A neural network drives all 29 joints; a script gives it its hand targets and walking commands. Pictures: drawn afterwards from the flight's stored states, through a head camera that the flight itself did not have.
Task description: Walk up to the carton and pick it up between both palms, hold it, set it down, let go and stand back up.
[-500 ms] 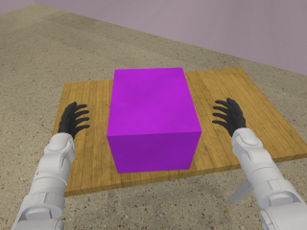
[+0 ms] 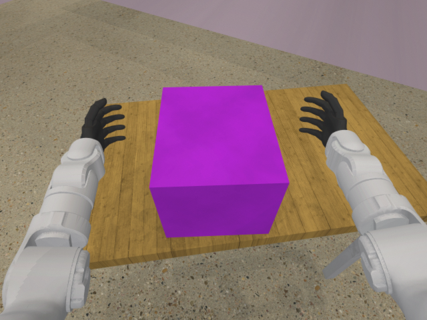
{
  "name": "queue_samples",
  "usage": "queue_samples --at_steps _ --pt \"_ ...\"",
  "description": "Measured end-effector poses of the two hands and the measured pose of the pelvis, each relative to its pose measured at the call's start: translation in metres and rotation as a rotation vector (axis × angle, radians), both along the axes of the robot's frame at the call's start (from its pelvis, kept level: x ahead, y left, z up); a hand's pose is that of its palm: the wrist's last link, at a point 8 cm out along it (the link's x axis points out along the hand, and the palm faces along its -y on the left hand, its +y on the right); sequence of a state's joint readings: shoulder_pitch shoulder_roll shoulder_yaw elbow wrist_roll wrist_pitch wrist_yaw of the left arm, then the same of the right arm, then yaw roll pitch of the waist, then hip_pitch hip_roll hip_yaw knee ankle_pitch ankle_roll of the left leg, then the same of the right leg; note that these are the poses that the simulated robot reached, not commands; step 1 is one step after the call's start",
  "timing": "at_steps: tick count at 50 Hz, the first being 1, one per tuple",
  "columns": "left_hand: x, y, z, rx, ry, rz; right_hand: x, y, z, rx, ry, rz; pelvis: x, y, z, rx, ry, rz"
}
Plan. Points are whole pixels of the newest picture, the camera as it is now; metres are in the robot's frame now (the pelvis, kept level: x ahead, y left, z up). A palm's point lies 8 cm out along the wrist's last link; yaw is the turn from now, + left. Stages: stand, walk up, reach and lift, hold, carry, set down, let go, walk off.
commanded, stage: reach and lift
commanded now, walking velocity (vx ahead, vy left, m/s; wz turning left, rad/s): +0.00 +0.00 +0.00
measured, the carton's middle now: (215, 159) +0.48 +0.03 +0.01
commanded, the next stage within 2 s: none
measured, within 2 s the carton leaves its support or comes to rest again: neither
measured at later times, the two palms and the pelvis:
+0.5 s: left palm (106, 170) +0.41 +0.26 +0.05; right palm (312, 159) +0.45 -0.17 +0.05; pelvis -0.01 +0.00 -0.01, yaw +0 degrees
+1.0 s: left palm (123, 169) +0.43 +0.23 +0.03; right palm (310, 163) +0.45 -0.17 +0.04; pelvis -0.02 +0.01 -0.04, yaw -1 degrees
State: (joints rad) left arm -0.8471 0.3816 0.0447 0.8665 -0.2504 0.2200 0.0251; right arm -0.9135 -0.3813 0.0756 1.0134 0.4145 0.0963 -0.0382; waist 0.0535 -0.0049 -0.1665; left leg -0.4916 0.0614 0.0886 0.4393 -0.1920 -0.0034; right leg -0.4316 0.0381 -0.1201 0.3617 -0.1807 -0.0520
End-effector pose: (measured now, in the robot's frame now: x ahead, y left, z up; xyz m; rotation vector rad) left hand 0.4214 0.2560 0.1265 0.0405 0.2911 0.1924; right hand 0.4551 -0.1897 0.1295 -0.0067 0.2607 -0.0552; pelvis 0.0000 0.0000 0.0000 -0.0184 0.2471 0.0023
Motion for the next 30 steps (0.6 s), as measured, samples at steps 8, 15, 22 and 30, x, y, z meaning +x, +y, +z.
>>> queue_samples --at_steps 8,15,22,30 --pt "0.014 0.001 0.007 0.007 -0.006 0.01 0.015 0.003 0.011 -0.009 0.0 0.001 0.0 -0.001 -0.002 0.0 0.035 0.001" --pt "0.013 0.003 -0.012 0.025 -0.009 0.004 0.014 0.008 -0.007 -0.033 0.017 0.005 -0.001 -0.002 -0.004 0.001 0.052 0.006" --pt "-0.004 0.003 -0.064 0.015 0.026 0.014 0.0 0.014 -0.057 -0.031 0.052 0.011 -0.004 -0.001 -0.009 -0.003 0.111 0.011" --pt "-0.003 -0.007 -0.096 0.01 0.023 0.012 -0.004 0.018 -0.091 -0.022 0.048 0.004 -0.012 0.002 -0.023 -0.011 0.206 0.004"
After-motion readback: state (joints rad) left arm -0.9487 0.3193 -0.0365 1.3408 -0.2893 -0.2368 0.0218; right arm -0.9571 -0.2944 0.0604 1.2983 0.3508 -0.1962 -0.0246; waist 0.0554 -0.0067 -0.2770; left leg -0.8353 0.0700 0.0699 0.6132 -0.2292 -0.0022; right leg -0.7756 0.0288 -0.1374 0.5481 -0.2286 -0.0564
